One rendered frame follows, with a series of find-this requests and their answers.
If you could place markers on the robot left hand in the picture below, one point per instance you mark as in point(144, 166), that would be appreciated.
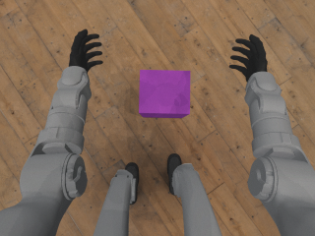
point(79, 56)

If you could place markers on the robot right forearm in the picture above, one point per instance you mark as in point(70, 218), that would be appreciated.
point(270, 124)

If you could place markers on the robot left forearm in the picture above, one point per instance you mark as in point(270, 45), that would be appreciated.
point(63, 131)

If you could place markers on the robot right hand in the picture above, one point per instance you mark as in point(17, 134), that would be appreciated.
point(256, 61)

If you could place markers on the right robot thigh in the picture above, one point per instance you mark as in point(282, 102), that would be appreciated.
point(198, 215)

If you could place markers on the carton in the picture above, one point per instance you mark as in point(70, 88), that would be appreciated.
point(164, 93)

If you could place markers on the robot left upper arm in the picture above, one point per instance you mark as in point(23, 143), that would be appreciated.
point(49, 183)

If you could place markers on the robot right upper arm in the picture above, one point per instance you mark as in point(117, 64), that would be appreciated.
point(286, 188)

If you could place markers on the robot right foot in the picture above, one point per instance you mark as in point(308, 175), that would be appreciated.
point(173, 161)

